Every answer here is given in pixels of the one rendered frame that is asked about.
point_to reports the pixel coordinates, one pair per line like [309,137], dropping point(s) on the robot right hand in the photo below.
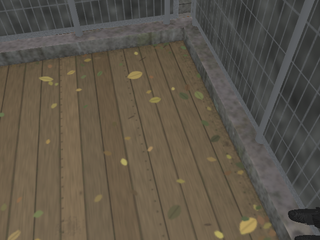
[306,216]

